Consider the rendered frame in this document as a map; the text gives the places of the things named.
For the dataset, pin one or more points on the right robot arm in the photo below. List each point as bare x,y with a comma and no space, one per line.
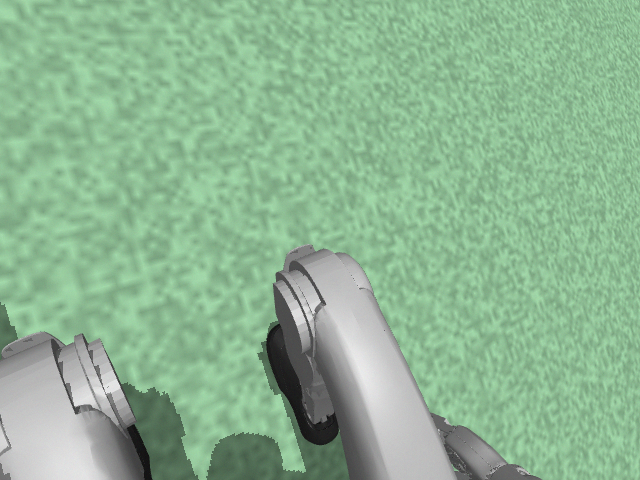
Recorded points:
512,472

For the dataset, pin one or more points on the right robot foot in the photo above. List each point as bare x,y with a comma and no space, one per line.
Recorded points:
288,382

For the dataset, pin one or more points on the left robot foot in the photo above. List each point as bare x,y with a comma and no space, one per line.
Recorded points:
141,450

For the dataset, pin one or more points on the right robot hand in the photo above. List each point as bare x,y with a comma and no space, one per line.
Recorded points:
468,452

